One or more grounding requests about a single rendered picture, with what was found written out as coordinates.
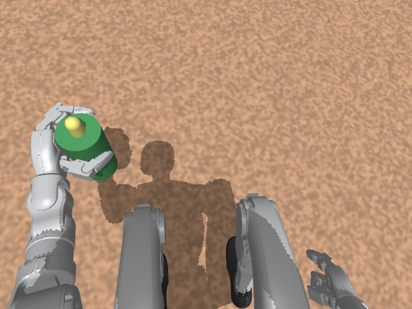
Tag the bottle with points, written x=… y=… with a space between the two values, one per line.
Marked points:
x=81 y=137

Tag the left robot hand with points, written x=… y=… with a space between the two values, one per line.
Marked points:
x=48 y=157

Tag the right robot hand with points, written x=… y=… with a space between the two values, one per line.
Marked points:
x=326 y=289

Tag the right robot foot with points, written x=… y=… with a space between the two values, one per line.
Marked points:
x=240 y=300

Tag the left robot arm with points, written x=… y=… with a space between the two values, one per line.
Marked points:
x=47 y=277

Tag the right robot arm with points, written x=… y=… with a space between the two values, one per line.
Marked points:
x=350 y=302

